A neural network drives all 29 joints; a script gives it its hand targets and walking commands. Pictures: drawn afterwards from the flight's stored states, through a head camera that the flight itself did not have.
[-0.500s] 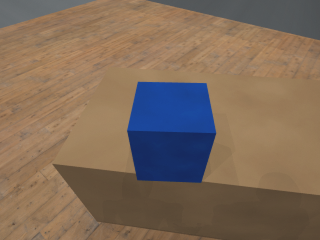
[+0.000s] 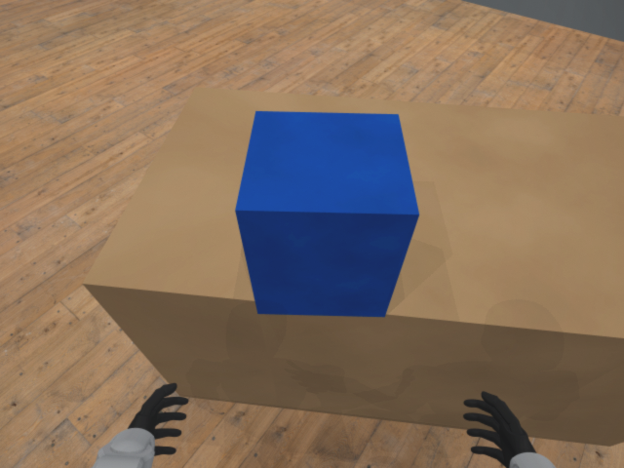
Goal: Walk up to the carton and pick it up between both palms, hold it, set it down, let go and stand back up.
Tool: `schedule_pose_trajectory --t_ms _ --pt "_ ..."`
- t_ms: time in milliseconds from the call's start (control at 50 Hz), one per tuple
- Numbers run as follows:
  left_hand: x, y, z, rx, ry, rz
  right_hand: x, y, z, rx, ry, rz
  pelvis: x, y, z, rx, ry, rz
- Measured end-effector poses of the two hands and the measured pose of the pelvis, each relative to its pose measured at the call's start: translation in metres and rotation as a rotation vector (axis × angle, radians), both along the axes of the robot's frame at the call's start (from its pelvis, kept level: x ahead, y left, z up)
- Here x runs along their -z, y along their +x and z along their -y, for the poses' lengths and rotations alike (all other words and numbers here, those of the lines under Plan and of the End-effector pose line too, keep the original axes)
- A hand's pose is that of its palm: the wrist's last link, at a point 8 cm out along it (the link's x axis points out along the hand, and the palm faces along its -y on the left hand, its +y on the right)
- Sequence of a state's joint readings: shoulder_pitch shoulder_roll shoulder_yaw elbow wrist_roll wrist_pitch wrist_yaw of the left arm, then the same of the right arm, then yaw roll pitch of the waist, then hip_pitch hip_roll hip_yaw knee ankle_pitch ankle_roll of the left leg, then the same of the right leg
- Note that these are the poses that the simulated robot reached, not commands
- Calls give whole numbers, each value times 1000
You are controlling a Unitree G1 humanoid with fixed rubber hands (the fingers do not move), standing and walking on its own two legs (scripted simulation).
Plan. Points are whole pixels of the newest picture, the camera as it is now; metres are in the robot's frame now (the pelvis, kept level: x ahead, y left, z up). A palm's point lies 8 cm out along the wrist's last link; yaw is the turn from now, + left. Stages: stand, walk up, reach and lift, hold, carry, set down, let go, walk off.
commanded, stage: reach and lift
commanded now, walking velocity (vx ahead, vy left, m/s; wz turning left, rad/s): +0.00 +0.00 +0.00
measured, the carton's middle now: (323, 220) +0.48 +0.00 +0.02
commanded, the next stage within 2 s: none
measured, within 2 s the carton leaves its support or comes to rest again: neither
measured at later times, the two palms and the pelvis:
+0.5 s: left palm (135, 460) +0.17 +0.23 -0.05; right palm out of the picture +0.14 -0.22 -0.05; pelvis -0.01 +0.00 +0.02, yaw -2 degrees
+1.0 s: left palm (153, 398) +0.23 +0.22 -0.02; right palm (505, 412) +0.21 -0.22 -0.02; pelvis +0.02 +0.00 +0.03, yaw -1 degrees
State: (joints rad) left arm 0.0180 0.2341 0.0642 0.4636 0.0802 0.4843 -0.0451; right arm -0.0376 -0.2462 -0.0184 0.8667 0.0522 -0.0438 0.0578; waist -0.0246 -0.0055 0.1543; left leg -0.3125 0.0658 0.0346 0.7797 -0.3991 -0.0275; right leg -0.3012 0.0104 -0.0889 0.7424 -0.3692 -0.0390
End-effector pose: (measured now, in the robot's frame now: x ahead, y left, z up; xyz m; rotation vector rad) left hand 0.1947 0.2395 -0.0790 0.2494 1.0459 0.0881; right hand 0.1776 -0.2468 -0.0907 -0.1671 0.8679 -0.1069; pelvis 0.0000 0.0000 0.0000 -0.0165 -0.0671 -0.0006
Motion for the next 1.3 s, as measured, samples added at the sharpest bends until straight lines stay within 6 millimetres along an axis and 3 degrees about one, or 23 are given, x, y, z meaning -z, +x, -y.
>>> schedule_pose_trajectory --t_ms 100,220,400,700,1300 --pt "-10 -16 15 2 -27 14 -25 -11 3 0 -17 38 -15 4 4 0 12 30" --pt "-5 -41 14 -37 -40 17 -27 -36 -2 8 -18 30 -20 0 7 8 20 22" --pt "-18 -40 9 -43 -44 130 -32 -47 -24 19 20 93 -24 -8 6 20 24 20" --pt "-43 8 19 -21 -89 319 -58 9 -30 7 30 263 -25 -3 -1 23 25 12" --pt "-77 71 29 15 -143 679 -85 71 -31 32 81 529 -28 43 -5 22 10 -12"
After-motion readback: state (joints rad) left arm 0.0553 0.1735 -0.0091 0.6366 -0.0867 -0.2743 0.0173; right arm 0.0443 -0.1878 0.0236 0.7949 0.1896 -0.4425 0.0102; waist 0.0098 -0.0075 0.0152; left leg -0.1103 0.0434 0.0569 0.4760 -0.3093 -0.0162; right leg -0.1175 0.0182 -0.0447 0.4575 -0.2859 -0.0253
